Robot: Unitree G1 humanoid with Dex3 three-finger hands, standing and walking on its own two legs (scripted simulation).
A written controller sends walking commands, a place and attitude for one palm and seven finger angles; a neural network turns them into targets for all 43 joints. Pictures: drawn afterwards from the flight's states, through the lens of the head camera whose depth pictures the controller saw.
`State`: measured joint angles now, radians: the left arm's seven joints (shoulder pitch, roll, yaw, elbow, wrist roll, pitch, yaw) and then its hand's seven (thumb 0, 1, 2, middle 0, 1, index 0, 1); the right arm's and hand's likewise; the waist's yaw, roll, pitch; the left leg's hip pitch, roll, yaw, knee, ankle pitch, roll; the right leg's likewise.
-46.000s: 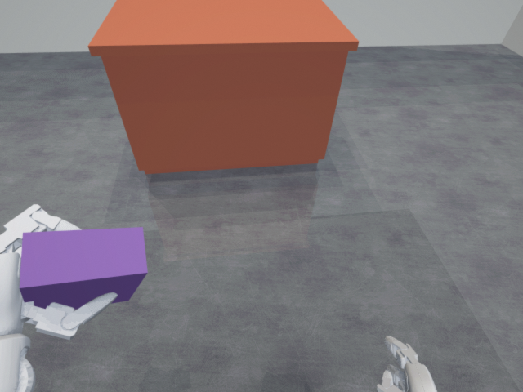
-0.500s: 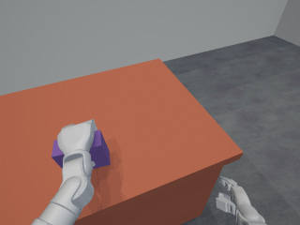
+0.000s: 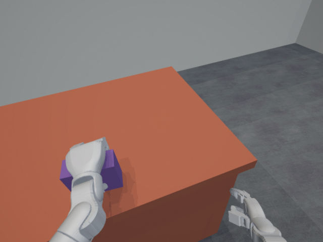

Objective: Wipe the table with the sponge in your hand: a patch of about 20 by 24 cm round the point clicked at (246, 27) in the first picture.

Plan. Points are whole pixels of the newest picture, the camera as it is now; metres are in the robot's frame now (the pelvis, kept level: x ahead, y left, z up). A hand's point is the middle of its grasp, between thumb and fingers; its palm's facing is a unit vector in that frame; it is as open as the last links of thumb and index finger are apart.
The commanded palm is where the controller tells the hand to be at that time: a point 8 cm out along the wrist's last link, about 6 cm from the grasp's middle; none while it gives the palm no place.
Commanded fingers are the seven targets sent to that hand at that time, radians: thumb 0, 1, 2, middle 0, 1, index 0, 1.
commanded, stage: slide across to the third lane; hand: left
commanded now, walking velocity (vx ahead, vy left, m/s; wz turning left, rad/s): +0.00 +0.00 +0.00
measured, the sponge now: (96, 177) +0.27 +0.22 +0.02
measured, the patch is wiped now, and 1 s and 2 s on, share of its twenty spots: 0.65 0.80 0.90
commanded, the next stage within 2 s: wipe forward along the third lane in 0.56 s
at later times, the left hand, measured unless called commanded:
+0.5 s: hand (111, 164) +0.28 +0.17 +0.07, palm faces +0.04 -0.09 -1.00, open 9.8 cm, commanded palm +0.25 +0.14 +0.11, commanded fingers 0.00 0.10 1.30 -1.20 -1.60 -1.20 -1.60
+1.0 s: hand (126, 155) +0.32 +0.14 +0.07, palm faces +0.00 -0.08 -1.00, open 9.8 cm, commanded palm +0.30 +0.15 +0.10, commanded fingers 0.00 0.10 1.30 -1.20 -1.60 -1.20 -1.60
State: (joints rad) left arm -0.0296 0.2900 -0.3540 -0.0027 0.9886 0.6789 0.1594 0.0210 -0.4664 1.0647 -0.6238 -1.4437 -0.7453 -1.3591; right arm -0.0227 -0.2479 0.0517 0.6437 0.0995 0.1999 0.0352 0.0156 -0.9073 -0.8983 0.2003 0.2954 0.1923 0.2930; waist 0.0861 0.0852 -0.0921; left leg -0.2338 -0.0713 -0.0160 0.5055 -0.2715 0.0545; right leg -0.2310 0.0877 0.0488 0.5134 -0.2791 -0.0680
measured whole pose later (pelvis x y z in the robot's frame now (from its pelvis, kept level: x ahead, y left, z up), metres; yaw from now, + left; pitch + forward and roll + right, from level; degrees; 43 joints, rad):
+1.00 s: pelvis -0.03 -0.04 +0.00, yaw +1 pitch +1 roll +1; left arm -0.45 0.17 -0.40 0.52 0.94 0.64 0.15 0.00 -0.54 1.10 -0.73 -1.34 -0.83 -1.28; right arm 0.00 -0.24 0.04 0.72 0.10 0.19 -0.04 0.01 -0.91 -0.90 0.20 0.30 0.20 0.30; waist 0.07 0.07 -0.12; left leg -0.30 -0.04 -0.05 0.50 -0.22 0.01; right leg -0.30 0.11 0.01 0.51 -0.23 -0.11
